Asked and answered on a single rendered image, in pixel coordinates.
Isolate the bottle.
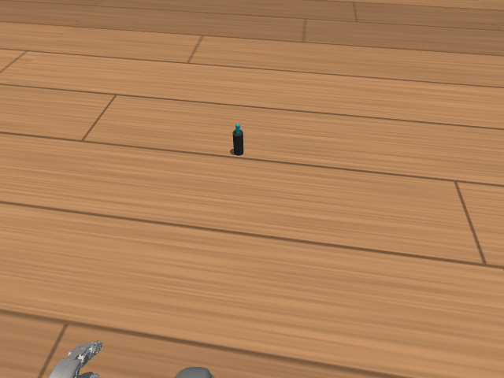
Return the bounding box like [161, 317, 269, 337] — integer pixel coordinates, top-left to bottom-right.
[233, 124, 243, 156]

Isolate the left robot hand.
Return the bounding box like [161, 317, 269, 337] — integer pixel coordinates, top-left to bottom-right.
[47, 341, 102, 378]

